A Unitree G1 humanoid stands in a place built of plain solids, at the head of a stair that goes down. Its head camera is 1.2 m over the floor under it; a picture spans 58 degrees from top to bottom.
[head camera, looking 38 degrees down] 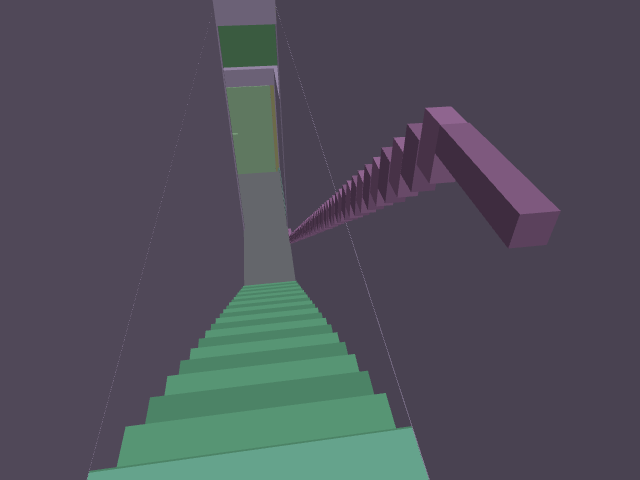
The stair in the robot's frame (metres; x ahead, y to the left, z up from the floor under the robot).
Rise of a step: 0.18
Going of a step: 0.22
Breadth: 0.99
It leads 8 degrees to the left of straight ahead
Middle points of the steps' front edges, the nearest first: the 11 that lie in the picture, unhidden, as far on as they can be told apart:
0.60 0.18 0.00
0.82 0.21 -0.18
1.04 0.24 -0.36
1.26 0.27 -0.54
1.49 0.30 -0.73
1.71 0.33 -0.91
1.93 0.37 -1.09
2.15 0.40 -1.28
2.38 0.43 -1.46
2.60 0.46 -1.64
2.82 0.49 -1.82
